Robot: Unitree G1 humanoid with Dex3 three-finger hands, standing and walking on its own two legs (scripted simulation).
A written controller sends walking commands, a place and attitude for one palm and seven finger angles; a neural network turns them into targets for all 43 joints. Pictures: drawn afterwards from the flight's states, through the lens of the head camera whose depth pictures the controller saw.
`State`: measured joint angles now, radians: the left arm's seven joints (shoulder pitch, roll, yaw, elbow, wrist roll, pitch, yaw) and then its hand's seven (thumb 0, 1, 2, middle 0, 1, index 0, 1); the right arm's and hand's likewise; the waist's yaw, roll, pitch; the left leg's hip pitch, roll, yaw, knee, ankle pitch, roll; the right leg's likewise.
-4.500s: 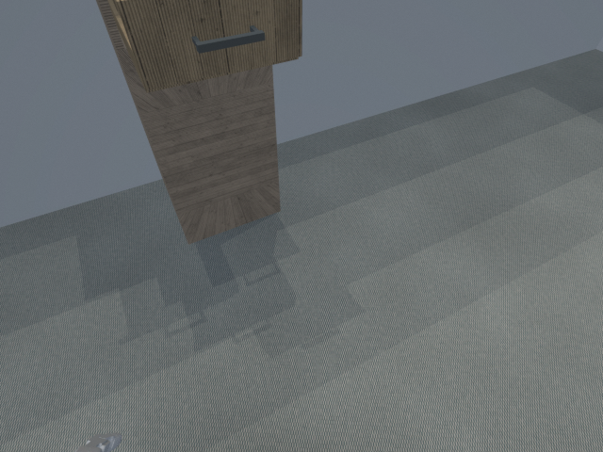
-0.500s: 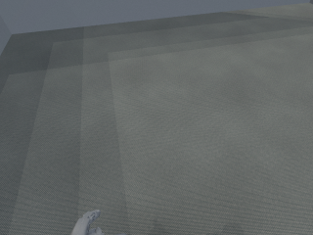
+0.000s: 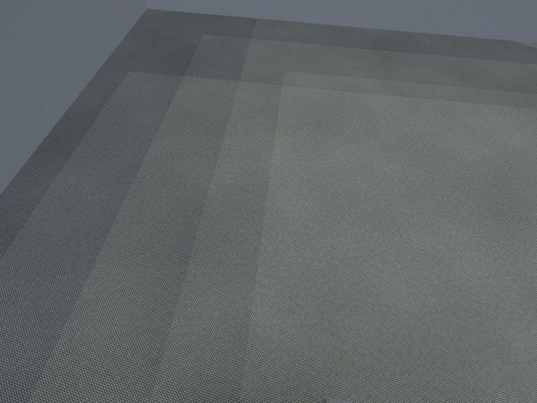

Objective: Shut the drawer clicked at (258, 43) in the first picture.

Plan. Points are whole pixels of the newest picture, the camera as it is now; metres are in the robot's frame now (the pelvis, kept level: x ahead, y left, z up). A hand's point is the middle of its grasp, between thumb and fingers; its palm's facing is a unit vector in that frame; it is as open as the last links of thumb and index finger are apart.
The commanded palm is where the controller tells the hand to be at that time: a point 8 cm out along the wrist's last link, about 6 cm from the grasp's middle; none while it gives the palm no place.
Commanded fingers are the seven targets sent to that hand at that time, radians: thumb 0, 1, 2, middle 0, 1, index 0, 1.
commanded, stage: turn to face it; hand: left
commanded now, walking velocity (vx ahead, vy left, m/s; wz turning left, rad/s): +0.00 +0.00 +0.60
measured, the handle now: out of the picture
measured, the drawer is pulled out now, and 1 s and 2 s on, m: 0.26 0.26 0.26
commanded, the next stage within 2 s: none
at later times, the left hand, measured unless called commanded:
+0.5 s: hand out of the picture -0.05 +0.15 -0.16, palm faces +0.37 -0.90 -0.25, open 7.4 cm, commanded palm none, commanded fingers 0.00 0.90 0.90 -0.20 -0.30 -0.20 -0.30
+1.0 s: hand out of the picture -0.04 +0.21 -0.15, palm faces +0.58 -0.77 -0.27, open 7.4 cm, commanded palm none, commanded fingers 0.00 0.90 0.90 -0.20 -0.30 -0.20 -0.30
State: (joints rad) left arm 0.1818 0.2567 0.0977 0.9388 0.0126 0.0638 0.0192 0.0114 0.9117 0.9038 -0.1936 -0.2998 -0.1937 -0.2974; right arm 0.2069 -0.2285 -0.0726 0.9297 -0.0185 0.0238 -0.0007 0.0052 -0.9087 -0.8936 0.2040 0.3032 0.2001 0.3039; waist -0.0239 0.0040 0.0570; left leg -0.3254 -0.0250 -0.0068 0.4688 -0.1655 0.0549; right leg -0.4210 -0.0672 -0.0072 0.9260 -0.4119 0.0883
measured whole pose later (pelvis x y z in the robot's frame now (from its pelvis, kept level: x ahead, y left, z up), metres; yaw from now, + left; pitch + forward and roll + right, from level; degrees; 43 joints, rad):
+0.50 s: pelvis -0.03 -0.05 +0.00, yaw +21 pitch -1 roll +2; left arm 0.25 0.19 0.03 0.89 0.03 0.02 0.01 0.01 0.90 0.90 -0.20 -0.30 -0.20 -0.30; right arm 0.13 -0.26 -0.08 0.92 -0.01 0.09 0.03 0.01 -0.91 -0.89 0.20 0.30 0.19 0.30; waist 0.01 -0.01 0.10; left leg -0.39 0.04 0.06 0.86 -0.43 -0.07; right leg -0.20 -0.15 -0.26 0.55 -0.32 0.01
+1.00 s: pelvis -0.03 -0.04 +0.00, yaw +37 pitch +0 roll +0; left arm 0.11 0.24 0.06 0.85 0.00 0.04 0.01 0.01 0.91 0.90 -0.20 -0.30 -0.20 -0.30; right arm 0.21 -0.23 -0.07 0.92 -0.02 0.04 0.01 0.01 -0.91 -0.89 0.21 0.30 0.20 0.30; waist -0.04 0.02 0.07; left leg -0.28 -0.06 -0.10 0.52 -0.24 0.02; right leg -0.36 -0.04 -0.01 0.75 -0.41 0.09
